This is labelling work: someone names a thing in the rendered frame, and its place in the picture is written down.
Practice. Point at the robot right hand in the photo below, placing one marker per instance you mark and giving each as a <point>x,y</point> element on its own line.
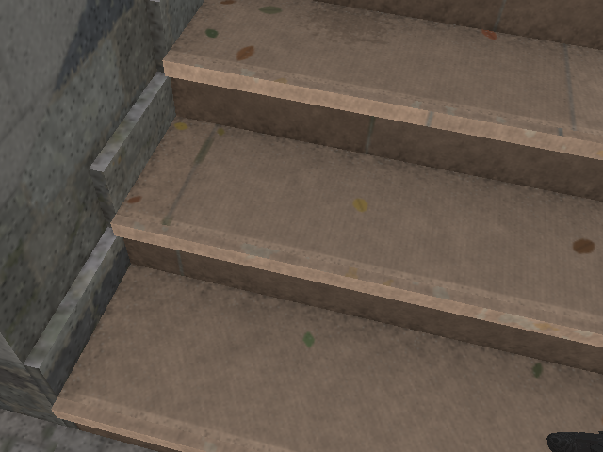
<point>575,442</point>

